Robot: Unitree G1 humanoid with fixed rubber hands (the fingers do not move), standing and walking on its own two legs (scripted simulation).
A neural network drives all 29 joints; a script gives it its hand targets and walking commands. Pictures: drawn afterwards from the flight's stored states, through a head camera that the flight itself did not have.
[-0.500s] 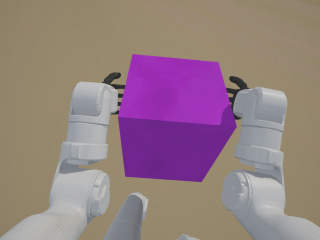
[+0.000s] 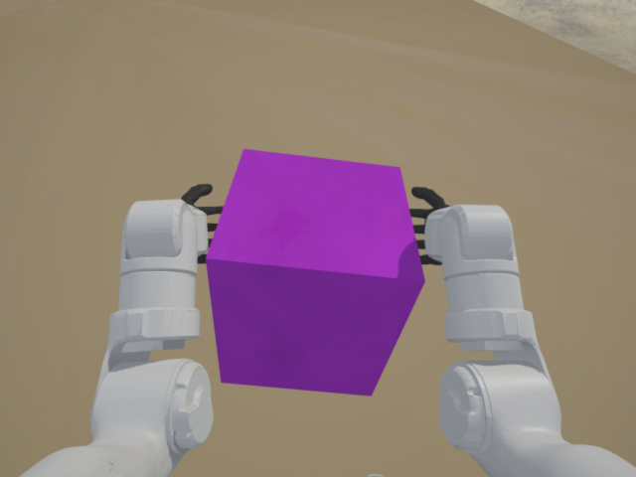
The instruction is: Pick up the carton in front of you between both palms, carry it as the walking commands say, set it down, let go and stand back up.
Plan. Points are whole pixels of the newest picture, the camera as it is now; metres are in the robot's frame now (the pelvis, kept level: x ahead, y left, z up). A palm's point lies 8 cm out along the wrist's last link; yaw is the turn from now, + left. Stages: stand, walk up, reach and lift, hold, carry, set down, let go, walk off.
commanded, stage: carry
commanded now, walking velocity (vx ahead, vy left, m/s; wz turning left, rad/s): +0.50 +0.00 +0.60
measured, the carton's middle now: (309, 276) +0.36 +0.00 +0.06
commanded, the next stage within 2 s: none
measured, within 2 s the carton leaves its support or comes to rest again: neither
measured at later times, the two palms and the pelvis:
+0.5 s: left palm (155, 185) +0.52 +0.23 +0.09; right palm (338, 158) +0.59 -0.06 +0.09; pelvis +0.28 +0.02 -0.01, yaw +11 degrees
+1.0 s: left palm (190, 106) +0.80 +0.23 +0.08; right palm (326, 93) +0.87 -0.06 +0.07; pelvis +0.58 +0.02 +0.00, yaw +13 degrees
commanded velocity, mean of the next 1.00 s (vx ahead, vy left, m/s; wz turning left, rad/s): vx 0.50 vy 0.00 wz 0.05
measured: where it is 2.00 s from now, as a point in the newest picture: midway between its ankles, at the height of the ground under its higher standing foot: (257, 245)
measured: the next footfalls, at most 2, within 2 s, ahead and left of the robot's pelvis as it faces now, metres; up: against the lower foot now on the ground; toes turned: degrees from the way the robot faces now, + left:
right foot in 0.06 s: +0.19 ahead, -0.13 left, +0.00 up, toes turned -2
left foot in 0.44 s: +0.34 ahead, +0.13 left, +0.00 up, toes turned +21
